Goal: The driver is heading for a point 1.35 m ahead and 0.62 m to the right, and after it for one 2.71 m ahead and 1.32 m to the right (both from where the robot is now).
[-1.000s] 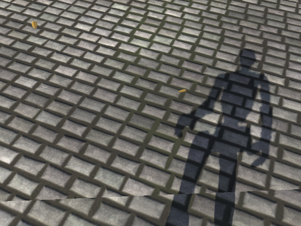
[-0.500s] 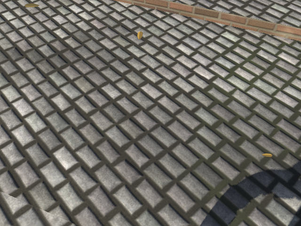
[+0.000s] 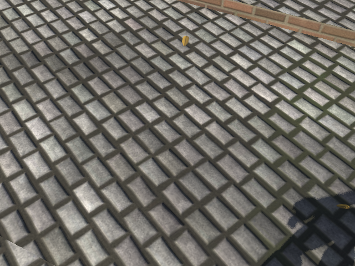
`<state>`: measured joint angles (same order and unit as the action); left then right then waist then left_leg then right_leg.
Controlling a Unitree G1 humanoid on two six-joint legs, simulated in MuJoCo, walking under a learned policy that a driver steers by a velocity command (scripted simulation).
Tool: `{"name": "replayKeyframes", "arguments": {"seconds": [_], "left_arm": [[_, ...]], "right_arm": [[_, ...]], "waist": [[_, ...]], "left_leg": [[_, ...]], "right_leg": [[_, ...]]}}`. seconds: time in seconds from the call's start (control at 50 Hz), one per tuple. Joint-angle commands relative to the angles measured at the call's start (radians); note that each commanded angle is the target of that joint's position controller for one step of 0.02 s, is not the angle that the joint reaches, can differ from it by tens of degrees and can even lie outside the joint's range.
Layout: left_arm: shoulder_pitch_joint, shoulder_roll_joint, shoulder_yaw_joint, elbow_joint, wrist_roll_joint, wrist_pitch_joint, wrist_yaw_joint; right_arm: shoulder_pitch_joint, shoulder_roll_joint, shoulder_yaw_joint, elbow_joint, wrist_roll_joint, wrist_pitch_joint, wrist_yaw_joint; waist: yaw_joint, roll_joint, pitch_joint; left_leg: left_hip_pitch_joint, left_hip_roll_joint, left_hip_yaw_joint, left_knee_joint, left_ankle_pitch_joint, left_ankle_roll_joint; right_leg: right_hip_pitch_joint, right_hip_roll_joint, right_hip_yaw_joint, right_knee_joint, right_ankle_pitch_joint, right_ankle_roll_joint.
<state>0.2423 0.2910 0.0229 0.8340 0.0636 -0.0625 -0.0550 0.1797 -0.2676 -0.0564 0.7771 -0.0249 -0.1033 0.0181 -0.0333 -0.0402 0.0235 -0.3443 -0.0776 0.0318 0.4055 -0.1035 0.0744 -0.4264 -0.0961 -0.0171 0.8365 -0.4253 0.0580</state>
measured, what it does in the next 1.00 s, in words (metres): goes down, turning right: right foot, then left foot 0.11 m lower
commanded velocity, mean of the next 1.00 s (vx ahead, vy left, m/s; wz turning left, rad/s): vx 0.36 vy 0.00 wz -0.50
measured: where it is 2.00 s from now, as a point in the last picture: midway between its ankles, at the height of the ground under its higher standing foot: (234, 245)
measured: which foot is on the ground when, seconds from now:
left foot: down 0.00-0.16, up 0.18-0.66, down 0.68-1.00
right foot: up 0.00-0.12, down 0.14-0.70, up 0.72-1.00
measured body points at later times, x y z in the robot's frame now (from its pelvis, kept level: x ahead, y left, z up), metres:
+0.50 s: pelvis +0.15 -0.07 -0.01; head +0.15 -0.08 +0.44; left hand +0.14 +0.16 -0.14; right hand +0.32 -0.32 -0.09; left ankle +0.31 +0.06 -0.70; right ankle +0.00 -0.12 -0.74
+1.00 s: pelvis +0.40 -0.10 -0.11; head +0.43 -0.13 +0.34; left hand +0.71 +0.03 -0.19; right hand +0.29 -0.37 -0.24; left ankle +0.43 +0.02 -0.85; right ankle +0.46 -0.28 -0.79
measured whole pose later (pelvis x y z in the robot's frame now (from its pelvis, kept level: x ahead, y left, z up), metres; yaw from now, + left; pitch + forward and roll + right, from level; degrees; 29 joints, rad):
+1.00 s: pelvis +0.40 -0.10 -0.11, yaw -33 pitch +2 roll +3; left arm 0.12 0.30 0.10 0.65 -0.02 -0.01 0.02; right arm 0.24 -0.28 -0.06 0.93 0.01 -0.06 -0.04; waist -0.03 -0.03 0.04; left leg -0.16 0.01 0.16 0.39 -0.27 0.00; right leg -0.70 -0.05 0.02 0.83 -0.05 0.03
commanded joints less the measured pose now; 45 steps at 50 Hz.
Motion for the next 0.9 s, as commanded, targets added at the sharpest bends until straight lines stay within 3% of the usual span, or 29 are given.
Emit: {"name": "replayKeyframes", "arguments": {"seconds": [0.02, 0.04, 0.06, 0.1, 0.14, 0.16, 0.18, 0.2, 0.24, 0.28, 0.34, 0.38, 0.42, 0.44, 0.5, 0.54, 0.58, 0.62, 0.64, 0.66, 0.68, 0.7, 0.72, 0.74, 0.76, 0.78, 0.8, 0.84, 0.9], "left_arm": [[0.011, 0.085, 0.02, -0.062, 0.0, -0.031, 0.034], [-0.024, 0.053, 0.015, -0.092, -0.078, 0.019, 0.034], [0.074, 0.086, 0.018, -0.051, -0.002, -0.029, 0.027], [0.125, 0.062, 0.024, -0.028, -0.001, -0.065, 0.019], [0.188, 0.064, 0.036, -0.013, -0.011, -0.103, 0.01], [0.245, 0.109, 0.051, -0.017, -0.007, -0.119, 0.022], [0.239, 0.192, 0.069, -0.039, -0.008, -0.122, 0.022], [0.211, 0.127, 0.063, -0.032, -0.002, -0.114, 0.028], [0.198, 0.059, 0.047, -0.032, -0.003, -0.097, 0.027], [0.214, 0.025, 0.031, -0.016, 0.005, -0.079, 0.022], [0.27, 0.022, 0.026, 0.003, 0.002, -0.066, 0.008], [0.295, 0.012, 0.02, 0.012, 0.022, -0.064, 0.002], [0.306, 0.031, 0.023, 0.016, 0.015, -0.066, -0.006], [0.372, -0.002, 0.014, 0.066, 0.029, -0.069, -0.001], [0.501, -0.009, 0.016, 0.124, 0.013, -0.063, 0.017], [0.502, -0.028, 0.009, 0.134, -0.003, -0.045, 0.006], [0.42, 0.015, 0.016, 0.116, 0.015, -0.032, -0.024], [0.382, 0.046, 0.027, 0.107, -0.003, -0.036, -0.028], [0.305, 0.036, 0.057, 0.065, -0.165, -0.014, 0.048], [0.295, 0.04, 0.046, 0.087, -0.145, 0.001, 0.076], [0.285, 0.017, 0.043, 0.078, -0.113, 0.004, 0.083], [0.337, -0.076, 0.022, 0.07, -0.097, 0.001, 0.083], [0.474, -0.07, 0.016, 0.052, -0.131, -0.005, 0.096], [0.46, -0.04, 0.012, -0.008, -0.147, -0.007, 0.104], [0.351, -0.004, 0.027, -0.031, -0.146, 0.007, 0.12], [0.229, 0.005, 0.037, -0.082, -0.132, 0.028, 0.136], [0.193, 0.019, 0.047, -0.093, -0.113, 0.05, 0.14], [0.179, -0.018, 0.058, -0.108, -0.097, 0.08, 0.137], [0.071, -0.016, 0.068, -0.179, -0.088, 0.052, 0.112]], "right_arm": [[0.087, -0.14, -0.031, -0.053, 0.0, -0.011, -0.031], [0.076, -0.174, -0.045, -0.02, 0.007, 0.049, -0.026], [-0.01, -0.117, -0.021, -0.099, -0.001, 0.009, -0.027], [-0.082, -0.128, -0.015, -0.102, 0.004, 0.007, -0.033], [-0.077, -0.104, -0.002, -0.087, -0.025, 0.019, -0.028], [-0.086, -0.035, 0.02, -0.098, -0.052, 0.023, -0.025], [-0.161, -0.034, 0.018, -0.163, -0.044, 0.014, -0.017], [-0.17, -0.061, 0.013, -0.128, -0.036, 0.018, -0.016], [-0.134, -0.096, 0.001, -0.094, -0.049, 0.016, -0.028], [-0.133, -0.038, 0.021, -0.089, -0.06, 0.01, -0.02], [-0.183, -0.005, 0.028, -0.092, -0.041, 0.017, 0.002], [-0.198, 0.014, 0.039, -0.103, -0.054, 0.017, 0.016], [-0.242, -0.01, 0.031, -0.132, -0.055, 0.014, 0.019], [-0.273, -0.001, 0.034, -0.141, -0.047, 0.012, 0.015], [-0.38, 0.018, 0.043, -0.16, -0.051, 0.014, 0.008], [-0.418, 0.073, 0.07, -0.156, -0.054, 0.02, 0.02], [-0.402, 0.066, 0.076, -0.158, -0.054, 0.025, 0.03], [-0.328, -0.009, 0.057, -0.12, -0.056, 0.031, 0.02], [-0.261, -0.141, -0.014, -0.129, 0.109, -0.02, -0.003], [-0.162, -0.139, -0.022, -0.086, 0.111, -0.043, -0.009], [0.026, -0.117, -0.024, -0.041, 0.077, -0.049, -0.012], [0.219, -0.13, -0.024, 0.009, 0.039, -0.043, -0.009], [0.315, -0.151, -0.029, 0.03, 0.026, -0.03, 0.007], [0.301, -0.196, -0.048, 0.045, 0.046, -0.005, 0.018], [0.219, -0.127, -0.034, 0.023, 0.035, 0.02, 0.008], [0.104, -0.092, -0.014, 0.018, 0.03, 0.032, -0.005], [0.005, -0.06, 0.005, -0.004, 0.018, 0.024, -0.009], [-0.103, -0.048, 0.006, 0.021, 0.022, 0.012, -0.004], [-0.132, -0.084, -0.006, 0.041, 0.007, 0.006, -0.04]], "waist": [[-0.053, 0.152, -0.073], [-0.03, 0.199, -0.206], [-0.003, 0.109, -0.046], [0.042, 0.103, -0.046], [0.067, 0.048, -0.04], [0.084, -0.066, -0.041], [0.117, -0.204, 0.046], [0.117, -0.095, 0.089], [0.1, -0.018, 0.042], [0.077, -0.006, 0.062], [0.102, -0.037, 0.061], [0.104, -0.046, 0.043], [0.108, -0.055, 0.034], [0.128, -0.028, 0.051], [0.209, -0.03, 0.071], [0.228, 0.006, 0.1], [0.18, -0.017, 0.115], [0.128, 0.001, 0.111], [0.104, 0.03, 0.117], [0.042, 0.059, 0.031], [-0.026, 0.022, -0.104], [-0.059, 0.169, -0.274], [-0.052, 0.321, -0.47], [-0.047, 0.382, -0.529], [-0.049, 0.205, -0.399], [-0.009, 0.09, -0.234], [0.033, 0.0, -0.147], [0.109, 0.089, 0.004], [0.108, 0.154, 0.033]], "left_leg": [[0.185, 0.419, -0.426, -0.206, -0.484, 0.18], [0.186, 0.351, -0.27, -0.168, -0.253, 0.135], [0.133, 0.377, -0.32, -0.191, -0.45, 0.153], [0.041, 0.338, -0.246, -0.158, -0.498, 0.14], [-0.013, 0.28, -0.166, 0.012, -0.488, 0.107], [-0.142, 0.174, -0.052, 0.273, -0.4, 0.015], [-0.439, 0.027, -0.112, 0.369, -0.443, -0.042], [-0.52, 0.081, -0.182, 0.46, -0.374, -0.034], [-0.517, 0.1, -0.147, 0.561, -0.266, -0.052], [-0.469, 0.12, -0.112, 0.568, -0.132, -0.057], [-0.372, 0.119, -0.052, 0.461, 0.024, -0.084], [-0.298, 0.12, -0.027, 0.464, 0.1, -0.079], [-0.272, 0.103, -0.007, 0.445, 0.059, -0.079], [-0.402, 0.146, -0.12, 0.363, 0.154, -0.093], [-0.58, 0.144, -0.11, 0.206, 0.211, -0.116], [-0.391, 0.132, -0.05, 0.016, 0.351, -0.106], [-0.08, 0.126, -0.038, 0.058, 0.355, -0.087], [0.037, 0.134, -0.043, 0.041, 0.308, -0.078], [0.03, 0.104, -0.164, -0.095, 0.289, -0.056], [0.143, 0.122, -0.132, -0.134, 0.449, -0.048], [0.417, 0.175, -0.139, -0.012, 0.558, -0.043], [0.85, 0.338, -0.204, 0.276, 1.019, -0.004], [1.052, 0.53, -0.439, 0.332, 1.166, 0.122], [1.01, 0.617, -0.626, 0.197, 0.742, 0.237], [0.814, 0.588, -0.579, 0.069, 0.467, 0.236], [0.583, 0.558, -0.52, -0.011, 0.385, 0.231], [0.345, 0.556, -0.456, -0.058, 0.391, 0.234], [0.054, 0.455, -0.245, -0.134, 0.341, 0.134], [-0.083, 0.271, 0.027, -0.163, 0.397, 0.084]], "right_leg": [[-0.091, -0.009, 0.021, -0.012, -0.026, -0.071], [0.059, 0.033, -0.007, -0.084, 0.045, -0.101], [0.033, 0.029, -0.03, -0.115, 0.014, -0.123], [0.201, 0.067, -0.074, -0.259, 0.103, -0.159], [0.329, 0.055, 0.01, -0.403, 0.108, -0.211], [0.422, -0.109, 0.299, -0.523, 0.112, -0.323], [0.472, -0.261, 0.728, -0.69, -0.049, -0.483], [0.509, -0.243, 0.648, -0.705, -0.142, -0.427], [0.536, -0.175, 0.522, -0.662, -0.021, -0.38], [0.464, -0.129, 0.414, -0.646, 0.155, -0.348], [0.367, -0.069, 0.309, -0.643, 0.245, -0.34], [0.302, -0.054, 0.28, -0.591, 0.363, -0.345], [0.293, -0.058, 0.309, -0.544, 0.443, -0.351], [0.426, -0.077, 0.362, -0.484, 0.383, -0.351], [0.601, -0.067, 0.419, -0.374, 0.318, -0.349], [0.394, 0.006, 0.379, -0.357, 0.216, -0.325], [0.1, 0.013, 0.427, -0.354, 0.178, -0.321], [0.097, 0.033, 0.458, -0.271, 0.155, -0.28], [0.203, 0.064, 0.476, -0.142, 0.373, -0.222], [0.237, 0.099, 0.411, 0.049, 0.468, -0.182], [0.111, 0.13, 0.37, 0.275, 0.381, -0.154], [-0.237, 0.217, 0.28, 0.635, -0.242, -0.103], [-0.418, 0.231, 0.269, 0.978, -0.426, -0.048], [-0.525, 0.152, 0.216, 1.077, -0.36, -0.018], [-0.56, 0.096, 0.136, 1.098, -0.265, 0.0], [-0.575, 0.084, 0.061, 1.127, -0.16, 0.019], [-0.476, 0.044, 0.098, 1.045, -0.078, 0.007], [-0.361, -0.014, 0.145, 0.812, -0.02, -0.026], [-0.19, 0.021, 0.074, 0.231, 0.297, -0.023]]}}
